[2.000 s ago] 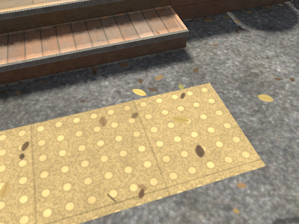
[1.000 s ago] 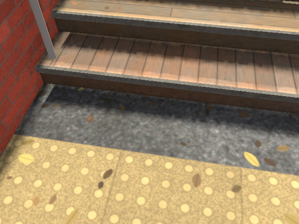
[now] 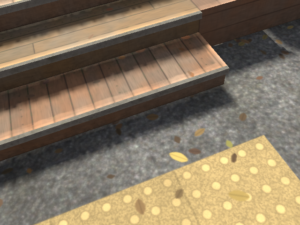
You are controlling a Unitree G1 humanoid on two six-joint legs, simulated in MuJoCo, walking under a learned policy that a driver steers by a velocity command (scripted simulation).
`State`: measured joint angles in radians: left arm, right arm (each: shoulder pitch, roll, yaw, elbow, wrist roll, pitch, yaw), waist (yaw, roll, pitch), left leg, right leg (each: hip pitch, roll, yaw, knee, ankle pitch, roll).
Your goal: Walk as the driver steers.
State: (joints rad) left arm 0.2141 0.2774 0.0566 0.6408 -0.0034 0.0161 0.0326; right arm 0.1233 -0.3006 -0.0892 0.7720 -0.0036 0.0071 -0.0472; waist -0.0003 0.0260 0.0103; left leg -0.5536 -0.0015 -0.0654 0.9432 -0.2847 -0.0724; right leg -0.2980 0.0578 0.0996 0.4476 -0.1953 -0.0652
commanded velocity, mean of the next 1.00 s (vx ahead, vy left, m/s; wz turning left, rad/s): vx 0.38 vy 0.00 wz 0.34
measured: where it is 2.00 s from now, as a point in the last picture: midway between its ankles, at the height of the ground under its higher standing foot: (104, 170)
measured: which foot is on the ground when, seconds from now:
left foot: up 0.00-0.20, down 0.22-0.64, up 0.66-1.00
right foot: down 0.00-0.22, up 0.24-0.62, down 0.64-1.00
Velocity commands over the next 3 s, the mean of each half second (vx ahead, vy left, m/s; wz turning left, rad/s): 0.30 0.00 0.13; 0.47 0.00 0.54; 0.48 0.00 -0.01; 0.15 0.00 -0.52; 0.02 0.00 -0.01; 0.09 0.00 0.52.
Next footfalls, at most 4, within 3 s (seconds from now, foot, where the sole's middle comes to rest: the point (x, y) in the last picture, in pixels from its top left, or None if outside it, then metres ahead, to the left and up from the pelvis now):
0.22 left None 0.06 0.14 -0.78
0.64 right None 0.37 -0.06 -0.78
1.10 left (110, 216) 0.51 0.27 -0.78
1.62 right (124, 156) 0.81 0.22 -0.78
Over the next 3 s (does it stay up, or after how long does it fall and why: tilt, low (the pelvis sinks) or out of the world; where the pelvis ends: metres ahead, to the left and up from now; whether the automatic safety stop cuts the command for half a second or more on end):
stays up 0.72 0.24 0.00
